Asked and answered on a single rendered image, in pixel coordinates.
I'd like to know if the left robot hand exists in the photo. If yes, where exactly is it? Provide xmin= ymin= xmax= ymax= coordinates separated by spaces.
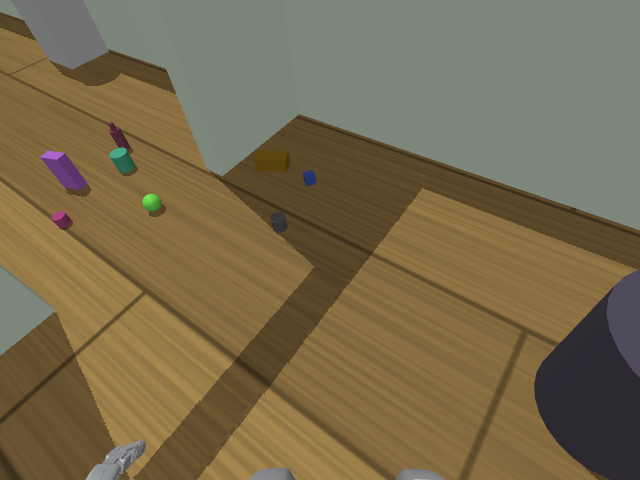
xmin=86 ymin=441 xmax=146 ymax=480

